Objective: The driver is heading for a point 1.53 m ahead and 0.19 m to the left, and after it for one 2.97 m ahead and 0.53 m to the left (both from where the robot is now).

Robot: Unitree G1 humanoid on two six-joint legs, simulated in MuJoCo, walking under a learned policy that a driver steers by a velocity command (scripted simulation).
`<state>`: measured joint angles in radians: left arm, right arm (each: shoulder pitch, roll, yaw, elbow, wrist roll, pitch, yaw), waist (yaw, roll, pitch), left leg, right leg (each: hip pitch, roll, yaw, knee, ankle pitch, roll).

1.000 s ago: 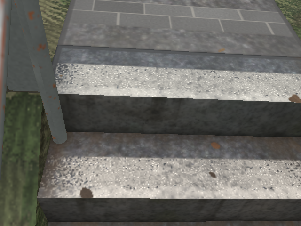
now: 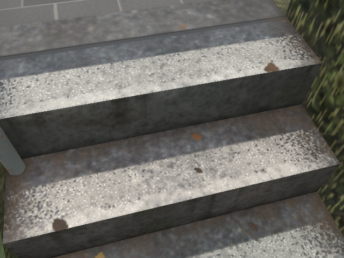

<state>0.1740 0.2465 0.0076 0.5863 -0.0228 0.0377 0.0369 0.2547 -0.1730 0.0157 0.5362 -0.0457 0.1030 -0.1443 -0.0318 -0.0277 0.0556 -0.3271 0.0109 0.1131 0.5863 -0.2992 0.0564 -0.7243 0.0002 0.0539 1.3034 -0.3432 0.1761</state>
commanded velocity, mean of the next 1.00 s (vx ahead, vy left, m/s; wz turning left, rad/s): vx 0.19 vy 0.00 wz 0.20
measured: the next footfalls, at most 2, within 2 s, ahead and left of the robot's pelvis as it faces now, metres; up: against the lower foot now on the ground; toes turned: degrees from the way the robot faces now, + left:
right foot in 0.18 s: +0.10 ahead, -0.13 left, +0.00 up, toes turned -9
left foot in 0.72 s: +0.30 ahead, +0.11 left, +0.19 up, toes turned +13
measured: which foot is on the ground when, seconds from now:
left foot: down 0.00-0.18, up 0.20-0.70, down 0.72-1.00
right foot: up 0.00-0.16, down 0.18-0.72, up 0.74-1.00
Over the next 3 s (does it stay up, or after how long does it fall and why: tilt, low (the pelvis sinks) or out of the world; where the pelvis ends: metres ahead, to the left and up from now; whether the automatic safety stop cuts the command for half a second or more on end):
stays up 1.26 0.00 0.58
